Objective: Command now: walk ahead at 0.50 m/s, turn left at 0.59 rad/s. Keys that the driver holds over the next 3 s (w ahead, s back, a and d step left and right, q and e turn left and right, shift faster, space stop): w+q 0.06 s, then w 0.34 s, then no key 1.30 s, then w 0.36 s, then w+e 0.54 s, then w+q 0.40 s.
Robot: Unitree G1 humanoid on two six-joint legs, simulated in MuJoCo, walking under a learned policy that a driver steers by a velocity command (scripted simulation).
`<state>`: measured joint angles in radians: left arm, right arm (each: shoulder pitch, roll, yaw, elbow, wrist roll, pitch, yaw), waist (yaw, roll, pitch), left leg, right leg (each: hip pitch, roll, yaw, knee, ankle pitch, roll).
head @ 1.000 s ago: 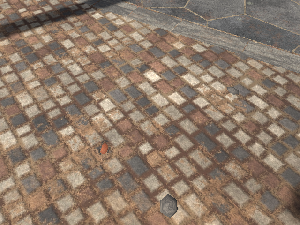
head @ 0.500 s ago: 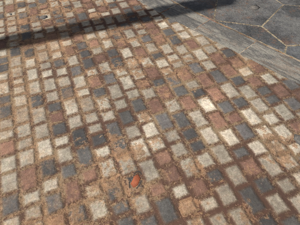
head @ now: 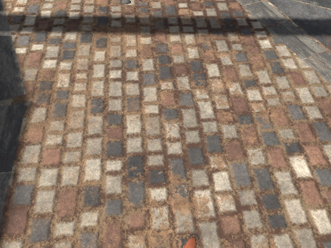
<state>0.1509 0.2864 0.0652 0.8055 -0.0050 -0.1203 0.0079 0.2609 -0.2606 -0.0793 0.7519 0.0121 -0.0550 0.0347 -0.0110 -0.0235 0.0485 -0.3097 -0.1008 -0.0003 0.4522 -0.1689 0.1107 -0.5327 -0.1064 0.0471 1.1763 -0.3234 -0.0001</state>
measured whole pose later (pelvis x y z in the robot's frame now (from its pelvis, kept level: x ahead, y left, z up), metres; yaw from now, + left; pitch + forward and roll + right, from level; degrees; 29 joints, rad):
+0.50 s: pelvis +0.28 -0.05 +0.00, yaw +8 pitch +2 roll -1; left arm 0.18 0.26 0.05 0.77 0.01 -0.11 -0.03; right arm 0.31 -0.27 -0.05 0.79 0.01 -0.06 -0.01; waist -0.01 0.03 0.03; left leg -0.43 -0.02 -0.08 1.19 -0.41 0.03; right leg -0.34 0.05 -0.04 0.46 -0.15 -0.06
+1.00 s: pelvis +0.41 -0.01 -0.01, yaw +7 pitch +1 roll +0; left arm 0.21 0.24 0.01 0.90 0.01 -0.01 0.01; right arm 0.11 -0.21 -0.04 0.77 -0.01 -0.02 0.00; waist 0.03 -0.02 0.00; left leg -0.37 -0.01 -0.01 0.55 -0.20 0.01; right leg -0.15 0.01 -0.01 0.52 -0.39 -0.01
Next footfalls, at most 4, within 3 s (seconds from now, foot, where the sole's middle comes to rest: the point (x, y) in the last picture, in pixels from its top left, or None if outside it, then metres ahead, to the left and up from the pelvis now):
0.36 right None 0.39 -0.12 -0.77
0.80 left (136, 239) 0.49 0.12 -0.77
2.50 right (180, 157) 0.86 -0.07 -0.77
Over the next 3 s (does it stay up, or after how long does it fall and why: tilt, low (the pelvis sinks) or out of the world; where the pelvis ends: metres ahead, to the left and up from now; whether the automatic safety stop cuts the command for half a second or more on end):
stays up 0.98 0.00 -0.01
